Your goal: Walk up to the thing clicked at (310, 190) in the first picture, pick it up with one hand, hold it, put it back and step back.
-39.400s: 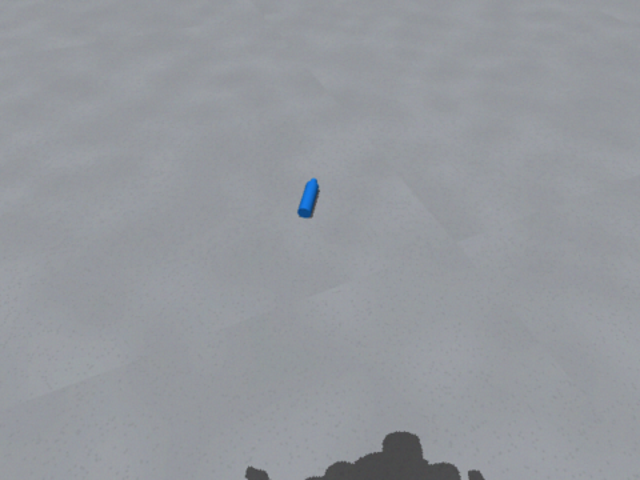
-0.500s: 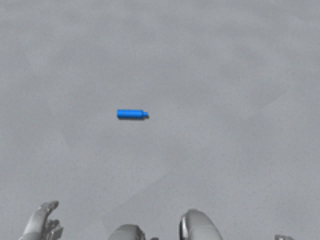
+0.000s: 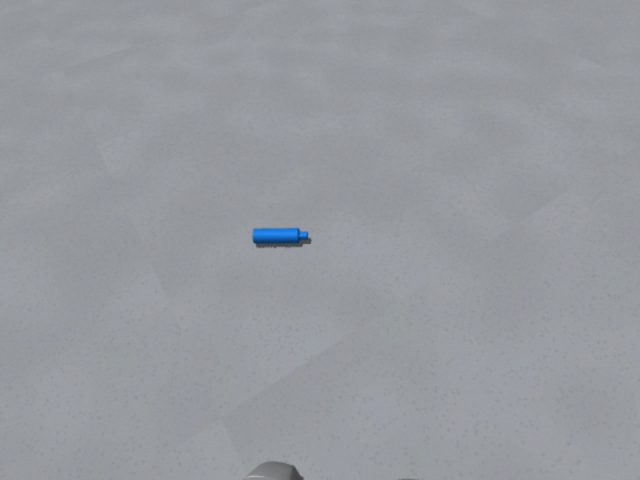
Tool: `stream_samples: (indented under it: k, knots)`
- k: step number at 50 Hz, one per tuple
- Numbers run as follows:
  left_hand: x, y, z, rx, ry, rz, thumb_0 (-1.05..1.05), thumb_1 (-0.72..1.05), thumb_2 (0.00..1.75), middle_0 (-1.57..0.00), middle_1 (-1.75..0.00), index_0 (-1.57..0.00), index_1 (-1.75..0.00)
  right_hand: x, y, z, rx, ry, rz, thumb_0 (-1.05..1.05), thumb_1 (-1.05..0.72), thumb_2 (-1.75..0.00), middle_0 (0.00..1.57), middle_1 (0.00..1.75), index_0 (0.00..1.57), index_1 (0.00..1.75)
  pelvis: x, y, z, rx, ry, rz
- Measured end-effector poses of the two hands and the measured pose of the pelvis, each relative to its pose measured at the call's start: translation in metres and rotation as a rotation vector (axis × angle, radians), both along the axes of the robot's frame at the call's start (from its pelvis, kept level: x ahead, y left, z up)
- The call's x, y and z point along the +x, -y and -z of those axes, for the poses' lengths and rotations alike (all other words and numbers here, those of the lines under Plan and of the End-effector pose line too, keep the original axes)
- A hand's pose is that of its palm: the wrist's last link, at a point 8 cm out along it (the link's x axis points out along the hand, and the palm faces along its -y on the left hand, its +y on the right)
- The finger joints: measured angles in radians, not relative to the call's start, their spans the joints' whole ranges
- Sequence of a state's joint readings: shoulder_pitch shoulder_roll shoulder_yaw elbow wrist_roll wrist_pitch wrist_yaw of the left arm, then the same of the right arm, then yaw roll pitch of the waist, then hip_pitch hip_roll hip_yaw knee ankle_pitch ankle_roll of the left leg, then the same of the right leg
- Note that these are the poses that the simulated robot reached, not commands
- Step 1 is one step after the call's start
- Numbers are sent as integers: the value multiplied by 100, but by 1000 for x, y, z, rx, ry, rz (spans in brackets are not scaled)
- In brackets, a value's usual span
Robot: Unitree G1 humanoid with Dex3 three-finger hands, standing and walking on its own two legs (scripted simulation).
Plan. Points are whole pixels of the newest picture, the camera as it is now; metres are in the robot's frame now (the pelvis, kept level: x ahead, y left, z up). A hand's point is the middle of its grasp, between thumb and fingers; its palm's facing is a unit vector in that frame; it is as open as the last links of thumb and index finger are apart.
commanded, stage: step back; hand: left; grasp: from above
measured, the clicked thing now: (280, 235) +1.03 +0.26 -0.73
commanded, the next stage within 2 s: stand in 0.92 s
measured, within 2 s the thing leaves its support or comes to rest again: neither
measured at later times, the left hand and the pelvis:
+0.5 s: hand out of the picture +0.05 +0.27 -0.13, palm faces +0.05 -0.92 -0.39, open 7.4 cm; pelvis +0.00 +0.00 +0.00, yaw +2 degrees
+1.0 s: hand out of the picture +0.13 +0.29 -0.14, palm faces +0.00 -0.94 -0.35, open 7.4 cm; pelvis +0.04 +0.03 +0.01, yaw +0 degrees
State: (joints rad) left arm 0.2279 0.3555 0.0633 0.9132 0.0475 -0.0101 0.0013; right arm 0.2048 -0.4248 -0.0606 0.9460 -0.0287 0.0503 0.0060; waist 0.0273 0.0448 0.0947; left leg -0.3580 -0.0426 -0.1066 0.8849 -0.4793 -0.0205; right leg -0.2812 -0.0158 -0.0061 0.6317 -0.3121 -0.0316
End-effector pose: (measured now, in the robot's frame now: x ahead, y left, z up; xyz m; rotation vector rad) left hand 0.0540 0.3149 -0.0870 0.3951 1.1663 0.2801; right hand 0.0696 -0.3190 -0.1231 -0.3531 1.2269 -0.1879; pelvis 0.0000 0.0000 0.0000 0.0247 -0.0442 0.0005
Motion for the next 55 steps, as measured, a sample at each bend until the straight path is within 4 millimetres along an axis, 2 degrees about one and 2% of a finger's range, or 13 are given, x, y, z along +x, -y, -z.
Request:
stream_samples:
  k: [5,8,14,18,21,26,31,35,45,50,55]
  knots:
    - [-22,-20,6,-6,2,-32,1,90,89,-20,-30,-21,-30,-23,-14,-1,-1,-39,-15,1,-91,-90,21,30,20,30,-13,-11,3,13,10,-33]
    - [-32,-25,9,-22,-33,-41,1,90,89,-20,-30,-21,-30,-31,-23,-6,11,-8,-2,1,-91,-90,21,30,20,30,-15,-14,-1,7,9,-27]
    - [-28,-17,13,-41,-41,-20,1,90,90,-20,-30,-21,-30,-33,-23,-9,29,29,14,1,-90,-90,21,30,20,30,-13,-5,-2,1,13,-6]
    - [-20,-3,15,-40,-12,-17,1,90,90,-20,-30,-21,-30,-23,-13,-1,30,24,22,1,-90,-90,21,30,20,30,-8,3,3,-35,19,-11]
    - [-18,4,12,-50,9,-30,1,90,89,-20,-30,-21,-30,-10,-10,-4,22,18,3,1,-91,-90,21,30,20,30,-4,3,0,-25,15,-19]
    - [-14,3,9,-59,1,-45,0,90,89,-20,-30,-21,-30,10,-11,-9,8,19,-30,1,-91,-90,21,30,20,30,6,-4,-5,-18,7,-34]
    - [0,-13,21,-67,-21,-47,0,90,89,-20,-30,-21,-30,27,-22,-8,-19,27,-29,1,-91,-90,20,30,20,30,15,-18,2,-11,9,-37]
    - [16,-18,27,-82,-33,-39,1,90,89,-20,-30,-21,-30,39,-38,-10,-3,41,-19,1,-91,-90,20,30,20,30,23,-23,1,-20,7,-18]
    - [55,-17,21,-99,-13,-7,0,90,89,-20,-30,-21,-30,78,-62,-17,44,87,-15,1,-91,-90,21,30,20,30,38,-28,-9,-35,-6,-1]
    - [69,-17,16,-104,-4,6,0,90,89,-20,-30,-21,-30,86,-64,-22,46,100,-12,1,-91,-90,21,30,20,30,42,-32,-13,-32,-2,-4]
    - [75,-16,14,-111,-6,17,0,90,89,-20,-30,-21,-30,83,-62,-26,38,90,-4,1,-91,-90,21,30,20,30,43,-34,-17,-30,-1,-5]
